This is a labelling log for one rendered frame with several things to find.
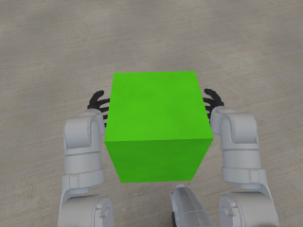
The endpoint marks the robot right upper arm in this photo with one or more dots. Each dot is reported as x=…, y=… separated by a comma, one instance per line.
x=246, y=209

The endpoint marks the robot right thigh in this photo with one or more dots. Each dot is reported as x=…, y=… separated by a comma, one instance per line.
x=189, y=209

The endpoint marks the robot left hand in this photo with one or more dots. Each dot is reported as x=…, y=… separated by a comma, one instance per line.
x=94, y=103

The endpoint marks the robot right hand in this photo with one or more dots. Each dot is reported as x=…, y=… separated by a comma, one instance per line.
x=215, y=102

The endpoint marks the right robot shin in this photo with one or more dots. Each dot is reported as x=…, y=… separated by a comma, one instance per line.
x=177, y=220

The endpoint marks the robot left forearm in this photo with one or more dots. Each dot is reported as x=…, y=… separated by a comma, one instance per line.
x=81, y=148

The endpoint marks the robot right forearm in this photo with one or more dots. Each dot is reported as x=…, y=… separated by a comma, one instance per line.
x=241, y=158

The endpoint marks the carton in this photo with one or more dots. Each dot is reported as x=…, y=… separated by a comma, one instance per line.
x=157, y=126

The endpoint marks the robot left upper arm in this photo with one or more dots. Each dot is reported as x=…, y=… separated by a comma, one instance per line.
x=87, y=211

